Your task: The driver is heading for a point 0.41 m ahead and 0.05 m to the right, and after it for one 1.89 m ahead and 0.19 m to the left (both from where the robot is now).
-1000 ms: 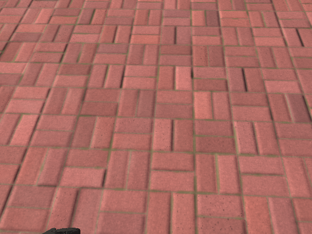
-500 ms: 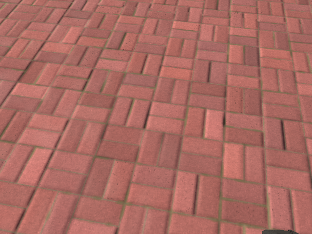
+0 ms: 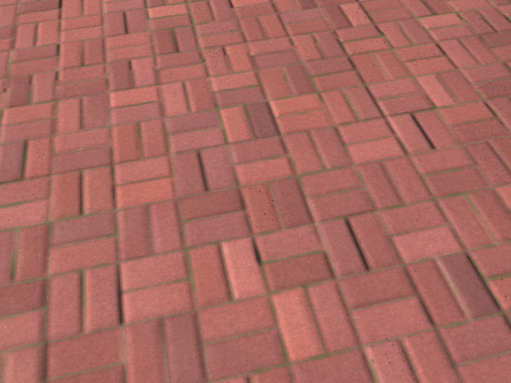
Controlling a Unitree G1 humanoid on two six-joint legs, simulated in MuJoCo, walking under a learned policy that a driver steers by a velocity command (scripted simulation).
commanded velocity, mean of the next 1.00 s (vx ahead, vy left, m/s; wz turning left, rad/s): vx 0.26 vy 0.00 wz -0.02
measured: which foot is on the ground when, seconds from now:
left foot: down 0.00-0.08, up 0.10-0.54, down 0.56-1.00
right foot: up 0.00-0.06, down 0.08-0.56, up 0.58-0.96, down 0.98-1.00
